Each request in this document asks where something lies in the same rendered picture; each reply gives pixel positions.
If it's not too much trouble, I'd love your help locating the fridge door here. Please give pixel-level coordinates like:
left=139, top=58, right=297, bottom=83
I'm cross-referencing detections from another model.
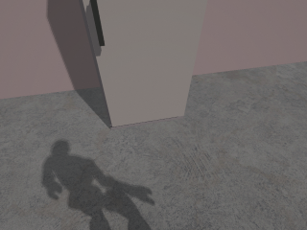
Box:
left=83, top=0, right=208, bottom=127

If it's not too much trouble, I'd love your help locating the handle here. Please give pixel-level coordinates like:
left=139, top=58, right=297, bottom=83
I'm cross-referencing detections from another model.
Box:
left=90, top=0, right=105, bottom=46

